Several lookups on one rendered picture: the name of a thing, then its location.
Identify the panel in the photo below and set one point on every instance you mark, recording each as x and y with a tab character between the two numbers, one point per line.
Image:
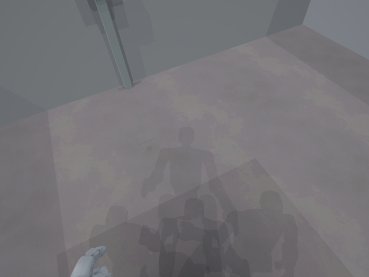
113	40

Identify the robot left hand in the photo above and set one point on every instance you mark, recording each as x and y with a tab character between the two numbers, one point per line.
85	265

